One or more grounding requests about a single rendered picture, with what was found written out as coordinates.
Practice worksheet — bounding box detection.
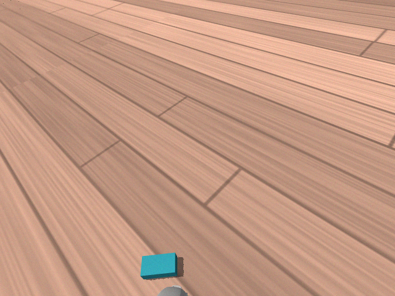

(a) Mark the carton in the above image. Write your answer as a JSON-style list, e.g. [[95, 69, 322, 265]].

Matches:
[[140, 253, 177, 279]]

